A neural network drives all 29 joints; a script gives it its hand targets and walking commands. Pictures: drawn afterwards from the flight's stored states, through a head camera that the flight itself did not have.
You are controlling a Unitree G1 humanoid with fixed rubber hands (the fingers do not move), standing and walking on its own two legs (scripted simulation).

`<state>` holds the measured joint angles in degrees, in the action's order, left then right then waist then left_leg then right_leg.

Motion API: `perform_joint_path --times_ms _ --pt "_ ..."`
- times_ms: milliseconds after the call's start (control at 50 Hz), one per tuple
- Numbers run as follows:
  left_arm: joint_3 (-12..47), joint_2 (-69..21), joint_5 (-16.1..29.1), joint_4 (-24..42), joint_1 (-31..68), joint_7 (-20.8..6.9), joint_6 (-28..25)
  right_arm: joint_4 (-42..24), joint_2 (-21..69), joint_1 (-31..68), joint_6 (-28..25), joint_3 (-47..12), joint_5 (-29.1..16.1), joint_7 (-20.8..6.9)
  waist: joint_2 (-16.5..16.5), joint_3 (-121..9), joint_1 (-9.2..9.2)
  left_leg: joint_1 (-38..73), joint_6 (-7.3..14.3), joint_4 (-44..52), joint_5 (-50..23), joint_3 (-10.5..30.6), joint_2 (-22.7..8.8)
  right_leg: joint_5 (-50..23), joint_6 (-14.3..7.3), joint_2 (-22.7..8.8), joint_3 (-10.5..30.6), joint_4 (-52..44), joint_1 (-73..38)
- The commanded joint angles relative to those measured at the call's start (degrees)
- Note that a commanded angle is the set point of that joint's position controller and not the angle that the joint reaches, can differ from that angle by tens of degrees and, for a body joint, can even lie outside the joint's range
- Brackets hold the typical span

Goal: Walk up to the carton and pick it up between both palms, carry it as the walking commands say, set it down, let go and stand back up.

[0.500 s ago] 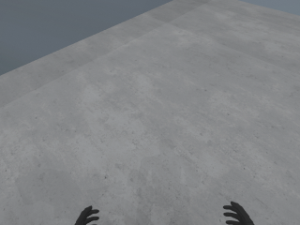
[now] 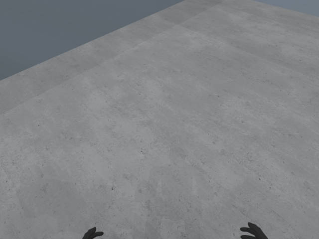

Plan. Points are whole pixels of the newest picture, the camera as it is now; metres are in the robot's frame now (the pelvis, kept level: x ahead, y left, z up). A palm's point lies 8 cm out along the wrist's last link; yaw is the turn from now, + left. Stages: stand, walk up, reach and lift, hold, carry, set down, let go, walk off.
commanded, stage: stand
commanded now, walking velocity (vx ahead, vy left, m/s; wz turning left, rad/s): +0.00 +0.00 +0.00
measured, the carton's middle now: out of the picture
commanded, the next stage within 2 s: walk up in 0.34 s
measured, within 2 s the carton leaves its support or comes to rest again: neither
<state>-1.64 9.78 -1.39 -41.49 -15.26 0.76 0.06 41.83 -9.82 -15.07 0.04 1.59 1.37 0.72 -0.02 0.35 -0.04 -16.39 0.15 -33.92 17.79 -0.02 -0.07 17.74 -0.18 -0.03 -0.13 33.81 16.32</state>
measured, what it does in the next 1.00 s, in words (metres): steps on the spot, turning right: right foot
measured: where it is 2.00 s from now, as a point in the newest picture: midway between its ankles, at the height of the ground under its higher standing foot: outside the picture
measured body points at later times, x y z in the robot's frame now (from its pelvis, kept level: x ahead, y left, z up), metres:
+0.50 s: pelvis +0.00 +0.00 +0.01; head +0.01 +0.00 +0.46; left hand +0.07 +0.24 -0.13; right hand +0.07 -0.24 -0.13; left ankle +0.00 +0.12 -0.73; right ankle +0.00 -0.12 -0.73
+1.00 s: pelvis -0.02 -0.09 -0.02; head -0.03 -0.13 +0.43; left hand +0.23 +0.09 -0.09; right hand +0.03 -0.42 -0.11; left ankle +0.04 +0.05 -0.68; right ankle +0.00 -0.22 -0.73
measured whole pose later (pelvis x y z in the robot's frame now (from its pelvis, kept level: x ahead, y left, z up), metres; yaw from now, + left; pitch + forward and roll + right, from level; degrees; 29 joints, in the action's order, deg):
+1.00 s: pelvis -0.02 -0.09 -0.02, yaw -26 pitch +1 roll +1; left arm -1.5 15.7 -1.0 -39.9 -9.3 -4.3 3.3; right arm 37.8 -19.1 -9.2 -0.7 3.0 1.4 3.2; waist -3.9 -0.5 3.0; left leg -29.0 1.0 -61.9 28.3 -4.7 -6.8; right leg 14.8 -2.3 0.3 0.0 41.1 27.2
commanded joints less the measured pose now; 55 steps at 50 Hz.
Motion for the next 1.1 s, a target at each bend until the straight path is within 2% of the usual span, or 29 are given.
perform_joint_path --times_ms 0,500,520,540,560,580,600,620,660,680,740,780,800,820,840,860,880,900,920,940,960,980,1000,1040,1080 --pt "-1.3 4.8 0.0 2.9 -0.6 0.2 -0.8 -2.9 -4.8 -0.6 -0.7 1.3 0.0 0.2 -0.1 -1.0 0.00 0.2 2.0 6.2 -7.7 3.8 -2.8 -7.9 -2.2 -2.9 3.9 -6.1 -0.4" --pt "-1.7 4.9 0.4 -6.8 -3.0 1.0 -0.9 6.9 -4.9 -3.1 -0.8 1.8 -0.4 1.0 0.0 1.2 -0.01 2.6 2.2 10.1 -8.8 4.3 -3.5 -8.9 -2.4 -3.6 4.5 -10.0 -2.9" --pt "-2.2 14.3 -0.7 1.4 7.4 -0.2 -0.4 0.4 -11.7 6.0 -1.6 4.1 -1.2 1.6 0.1 -1.1 -0.78 4.5 4.7 3.9 -6.1 3.0 -6.1 -13.8 -1.2 -4.2 8.1 -2.3 6.5" --pt "-1.9 13.1 -1.0 2.5 10.7 -1.0 -0.1 1.3 -12.5 2.9 -2.1 4.3 -0.9 1.9 -2.4 -4.0 -2.25 7.2 7.0 6.4 -7.5 7.3 -10.3 -15.4 -0.5 -2.5 5.4 4.1 9.2" --pt "-1.4 10.9 -1.1 3.6 10.6 -1.4 0.0 1.5 -14.3 1.3 -2.1 5.1 -0.5 2.0 -6.1 -3.8 -2.72 9.5 10.7 9.8 -9.6 11.7 -16.5 -11.7 1.1 0.2 0.9 10.9 14.1" --pt "-1.5 10.2 -1.6 4.5 9.6 -1.8 0.4 0.8 -14.8 1.4 -2.2 5.2 -0.2 2.0 -10.1 -2.8 -2.84 9.9 15.2 13.2 -13.4 17.0 -24.9 10.8 2.5 0.1 -1.1 20.5 19.7" --pt "-2.1 10.6 -2.1 4.9 9.2 -1.9 1.3 0.3 -14.7 1.5 -2.8 5.0 -0.2 2.3 -7.0 -2.0 -3.11 9.3 17.9 14.3 -17.2 18.4 -29.1 14.1 3.5 -2.0 1.6 29.6 22.7" --pt "-2.5 10.7 -2.3 5.7 8.8 -2.3 2.2 0.0 -14.6 2.8 -3.5 4.6 0.0 2.8 -5.4 -1.9 -2.08 9.2 17.9 13.8 -19.1 16.5 -29.8 13.4 4.1 -4.1 4.5 32.8 23.8" --pt "-3.1 11.5 -2.4 6.1 8.8 -3.9 3.3 -0.4 -14.2 6.8 -4.7 3.9 0.7 3.6 -6.9 -3.0 -0.28 9.0 15.2 13.0 -15.5 8.8 -26.9 8.8 4.9 -6.0 5.6 32.8 23.8" --pt "-3.2 11.6 -2.1 5.9 8.8 -4.9 3.5 -0.8 -14.2 7.9 -5.0 3.9 0.9 3.8 -8.2 -3.7 0.18 8.9 14.0 12.5 -14.1 4.6 -25.4 7.2 5.2 -6.5 4.4 30.8 22.8" --pt "-2.6 10.8 -0.3 6.6 12.1 -7.2 3.5 -2.2 -15.8 8.2 -5.1 4.4 1.4 3.4 -10.4 -3.2 -0.12 5.1 10.9 12.4 -12.2 -4.7 -23.7 4.5 4.2 -7.3 -0.9 19.4 16.5" --pt "-2.4 10.3 0.8 6.3 11.3 -7.9 3.1 -2.8 -17.3 7.5 -4.4 4.6 1.6 2.8 -10.5 -3.2 0.71 2.3 8.9 11.2 -9.6 -9.0 -22.7 3.2 2.9 -5.3 -5.5 11.8 9.9" --pt "-2.5 10.0 1.2 5.3 8.9 -8.0 2.7 -3.0 -17.8 7.4 -3.8 4.7 1.5 2.4 -8.2 -3.8 2.40 0.7 7.6 7.4 -6.2 -11.8 -20.8 -0.7 2.4 -3.6 -8.0 5.6 5.1" --pt "-2.9 11.1 1.2 3.3 4.5 -7.8 2.3 -3.4 -16.7 6.2 -2.8 4.4 1.8 1.9 -1.6 -5.8 4.52 -1.9 6.2 -2.3 -1.7 -15.0 -16.7 -3.5 2.0 -1.1 -9.4 0.1 -1.4" --pt "-3.8 15.9 1.0 1.6 -1.9 -7.2 1.8 -5.4 -14.7 6.3 -2.2 4.1 2.7 1.5 10.1 -7.2 8.70 -13.1 3.5 -18.5 5.6 -16.7 -12.3 -8.9 -0.2 -4.6 0.0 -4.9 -10.9" --pt "-4.2 21.1 1.7 3.8 -1.3 -6.1 1.4 -9.4 -9.7 8.8 -1.6 2.6 2.4 1.1 21.8 -4.5 8.45 -29.4 0.9 -29.9 26.6 -12.5 -2.7 -10.2 -5.5 -15.4 25.3 -12.8 -11.5" --pt "-4.9 22.7 2.1 4.1 -1.9 -5.2 2.5 -11.4 -9.8 7.1 -1.0 3.1 -0.7 1.6 18.8 -9.8 7.21 -26.2 1.2 -33.4 25.5 -3.3 -4.9 -7.0 -13.4 -18.6 32.2 -15.1 -9.9" --pt "-4.1 21.4 0.9 2.5 0.6 -4.4 2.8 -11.6 -9.7 11.0 -0.8 1.4 -0.8 2.4 10.4 -5.4 6.74 -27.6 1.1 -33.0 18.3 -2.7 -6.9 0.6 -13.8 -18.0 29.7 -13.4 -8.4" --pt "-3.6 19.8 0.2 3.4 2.9 -4.1 3.0 -11.0 -9.8 10.0 -1.2 0.8 -0.5 3.0 9.0 -2.7 5.06 -26.4 1.0 -30.8 14.0 -2.9 -7.5 5.9 -12.6 -15.6 25.7 -13.4 -4.1" --pt "-3.2 18.1 -0.1 4.5 6.0 -4.2 3.0 -9.8 -10.1 8.7 -1.5 0.4 0.2 3.1 9.0 -2.5 3.78 -23.4 0.9 -30.0 10.1 -3.5 -7.2 8.3 -11.5 -12.7 23.0 -12.6 -0.5" --pt "-2.8 17.1 0.0 5.3 7.8 -4.5 2.7 -8.6 -10.2 7.2 -1.5 0.3 0.2 2.9 9.7 -3.4 3.24 -20.4 1.1 -30.4 7.4 -4.4 -6.3 5.7 -11.8 -10.7 21.6 -12.2 1.7" --pt "-2.6 16.9 0.3 6.2 10.0 -4.6 2.5 -7.0 -10.7 6.1 -1.9 1.3 -0.6 1.9 10.3 -4.2 2.12 -17.1 1.1 -29.4 6.5 -4.8 -5.4 5.2 -13.0 -8.7 20.8 -12.7 4.0" --pt "-2.8 16.6 0.4 6.4 10.5 -4.9 2.1 -6.3 -11.4 5.4 -2.0 1.3 -0.8 1.4 8.5 -4.0 1.82 -15.5 1.0 -27.7 5.3 -5.2 -4.9 5.6 -13.1 -7.5 20.1 -12.7 5.1" --pt "-3.1 16.6 0.1 6.6 9.9 -5.3 2.0 -6.0 -11.1 5.8 -2.0 0.9 -1.1 1.1 7.1 -3.2 2.11 -13.3 1.4 -23.7 4.4 -5.9 -3.8 6.8 -13.3 -7.0 21.1 -13.4 6.5" --pt "-3.3 16.7 -0.6 7.3 9.4 -5.7 2.3 -6.3 -10.5 5.9 -2.1 0.6 -1.1 1.3 8.2 -3.6 2.46 -11.3 2.0 -20.1 4.2 -6.0 -2.8 7.9 -13.7 -7.3 23.4 -13.7 6.7"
